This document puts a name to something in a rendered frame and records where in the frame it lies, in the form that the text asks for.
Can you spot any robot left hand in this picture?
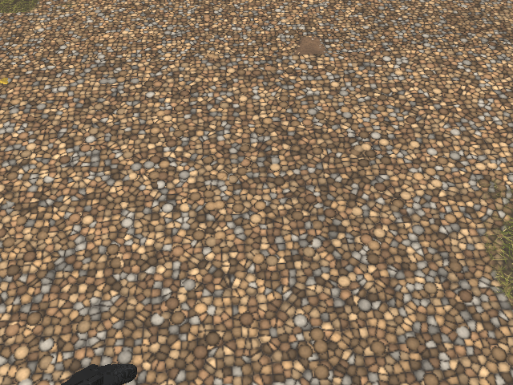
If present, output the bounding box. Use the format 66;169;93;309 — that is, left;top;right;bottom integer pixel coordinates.
61;364;137;385

